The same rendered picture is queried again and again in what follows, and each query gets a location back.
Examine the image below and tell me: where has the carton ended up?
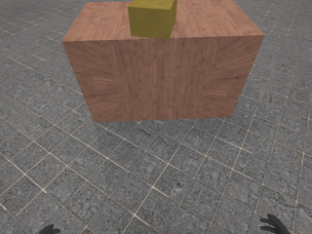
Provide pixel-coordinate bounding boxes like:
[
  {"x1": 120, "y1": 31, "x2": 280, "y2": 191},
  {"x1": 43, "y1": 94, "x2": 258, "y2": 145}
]
[{"x1": 128, "y1": 0, "x2": 177, "y2": 40}]

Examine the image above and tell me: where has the robot right hand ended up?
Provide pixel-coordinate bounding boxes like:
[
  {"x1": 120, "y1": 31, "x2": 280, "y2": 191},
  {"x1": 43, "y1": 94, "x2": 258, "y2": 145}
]
[{"x1": 259, "y1": 214, "x2": 290, "y2": 234}]

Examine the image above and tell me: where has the pedestal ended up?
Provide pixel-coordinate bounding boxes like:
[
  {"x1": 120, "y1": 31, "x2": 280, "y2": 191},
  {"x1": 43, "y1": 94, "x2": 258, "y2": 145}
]
[{"x1": 61, "y1": 0, "x2": 265, "y2": 123}]

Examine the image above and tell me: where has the robot left hand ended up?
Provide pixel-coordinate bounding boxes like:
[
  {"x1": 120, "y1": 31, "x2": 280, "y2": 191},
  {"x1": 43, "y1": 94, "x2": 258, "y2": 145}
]
[{"x1": 39, "y1": 224, "x2": 60, "y2": 234}]

